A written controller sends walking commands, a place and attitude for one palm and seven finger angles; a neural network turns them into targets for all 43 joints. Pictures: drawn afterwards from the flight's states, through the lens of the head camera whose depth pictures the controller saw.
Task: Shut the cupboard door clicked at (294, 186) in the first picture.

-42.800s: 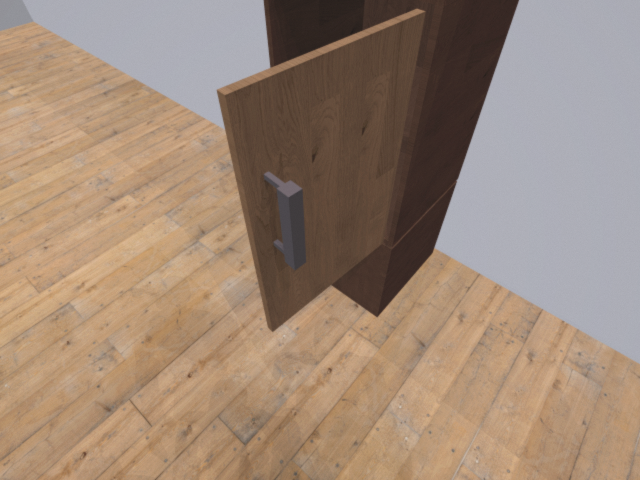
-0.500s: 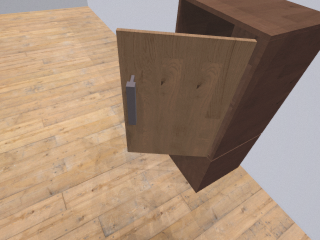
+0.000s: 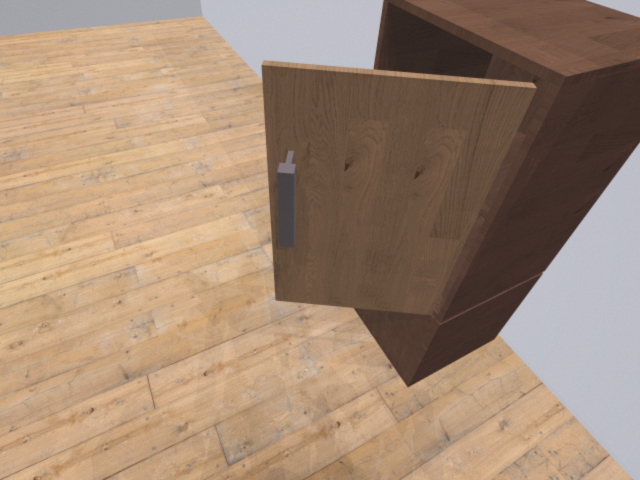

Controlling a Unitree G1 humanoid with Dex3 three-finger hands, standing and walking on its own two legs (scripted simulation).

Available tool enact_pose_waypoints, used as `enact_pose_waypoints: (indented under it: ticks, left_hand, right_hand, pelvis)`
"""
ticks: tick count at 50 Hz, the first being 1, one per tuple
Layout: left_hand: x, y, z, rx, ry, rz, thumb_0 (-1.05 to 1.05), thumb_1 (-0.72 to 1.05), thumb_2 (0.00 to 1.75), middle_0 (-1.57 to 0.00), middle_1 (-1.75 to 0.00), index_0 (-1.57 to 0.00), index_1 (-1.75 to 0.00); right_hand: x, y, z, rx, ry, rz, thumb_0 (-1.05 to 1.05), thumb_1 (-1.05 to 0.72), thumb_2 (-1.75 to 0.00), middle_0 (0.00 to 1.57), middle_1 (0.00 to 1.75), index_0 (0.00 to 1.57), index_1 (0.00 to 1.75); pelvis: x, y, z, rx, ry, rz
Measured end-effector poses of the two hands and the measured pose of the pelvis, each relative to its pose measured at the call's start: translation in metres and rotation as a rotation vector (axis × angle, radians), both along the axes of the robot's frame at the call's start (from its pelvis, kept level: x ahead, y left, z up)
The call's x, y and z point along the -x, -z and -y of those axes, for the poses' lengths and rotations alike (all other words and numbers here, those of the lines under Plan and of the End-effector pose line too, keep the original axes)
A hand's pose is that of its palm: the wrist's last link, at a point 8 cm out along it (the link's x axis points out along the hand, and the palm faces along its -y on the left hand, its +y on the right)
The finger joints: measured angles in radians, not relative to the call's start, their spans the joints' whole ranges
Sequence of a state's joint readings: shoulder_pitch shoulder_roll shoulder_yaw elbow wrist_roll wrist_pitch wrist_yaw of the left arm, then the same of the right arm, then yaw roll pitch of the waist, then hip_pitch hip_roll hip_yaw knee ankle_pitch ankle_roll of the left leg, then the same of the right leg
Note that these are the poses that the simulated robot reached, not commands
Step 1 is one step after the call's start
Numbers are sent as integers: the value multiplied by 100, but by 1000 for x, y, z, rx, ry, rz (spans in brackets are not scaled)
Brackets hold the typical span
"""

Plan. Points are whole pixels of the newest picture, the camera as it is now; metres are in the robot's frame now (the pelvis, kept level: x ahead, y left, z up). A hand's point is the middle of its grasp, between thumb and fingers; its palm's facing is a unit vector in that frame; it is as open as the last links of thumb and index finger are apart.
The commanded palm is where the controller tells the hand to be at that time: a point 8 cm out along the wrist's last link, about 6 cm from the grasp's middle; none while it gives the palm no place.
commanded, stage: come to a stop and stand still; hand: left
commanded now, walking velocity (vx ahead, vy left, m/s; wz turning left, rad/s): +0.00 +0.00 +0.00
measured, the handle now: (289, 200) +0.57 +0.10 +0.02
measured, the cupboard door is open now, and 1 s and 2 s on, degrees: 58 58 58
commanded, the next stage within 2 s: look again from close up in 1.12 s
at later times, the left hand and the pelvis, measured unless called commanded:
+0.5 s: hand out of the picture +0.00 +0.14 -0.18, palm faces +0.04 -0.99 -0.15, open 7.4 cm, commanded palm none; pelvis +0.01 -0.02 +0.00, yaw +1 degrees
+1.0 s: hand out of the picture +0.05 +0.14 -0.17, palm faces +0.01 -0.98 -0.17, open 7.4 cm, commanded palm none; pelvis +0.05 -0.03 +0.00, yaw +0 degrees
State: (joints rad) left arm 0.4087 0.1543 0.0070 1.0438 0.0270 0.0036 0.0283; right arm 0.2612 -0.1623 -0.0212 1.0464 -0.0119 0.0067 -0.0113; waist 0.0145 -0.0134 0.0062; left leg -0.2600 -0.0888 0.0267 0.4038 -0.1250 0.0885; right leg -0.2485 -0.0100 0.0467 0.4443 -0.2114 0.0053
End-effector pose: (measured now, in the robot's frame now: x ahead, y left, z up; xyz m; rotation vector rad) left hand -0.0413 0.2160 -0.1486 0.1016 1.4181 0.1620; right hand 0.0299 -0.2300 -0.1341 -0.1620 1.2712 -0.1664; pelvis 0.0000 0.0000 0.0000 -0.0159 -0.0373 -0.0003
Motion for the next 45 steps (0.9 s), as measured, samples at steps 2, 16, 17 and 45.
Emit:
enact_pose_waypoints:
  ticks: [2,16,17,45]
  left_hand:
    - [5,0,4,5,-3,-12,0,91,90,-20,-30,-19,-30]
    - [-5,2,23,23,-1,-2,0,91,90,-20,-30,-20,-30]
    - [-8,2,23,22,1,4,0,91,90,-20,-30,-20,-30]
    - [-82,-4,30,-5,47,63,0,92,90,-20,-30,-20,-30]
  right_hand:
    - [-1,0,1,-1,-3,1,1,-91,-90,20,29,20,30]
    - [13,4,7,-15,6,-49,1,-91,-90,20,29,20,30]
    - [15,4,7,-17,8,-55,1,-91,-90,20,29,20,30]
    - [-16,4,19,-26,20,-78,1,-92,-90,20,29,20,30]
  pelvis:
    - [0,0,2,-1,-1,-2]
    - [-5,0,13,-4,-7,-13]
    - [-6,0,14,-5,-7,-15]
    - [-45,-4,28,-16,2,-25]
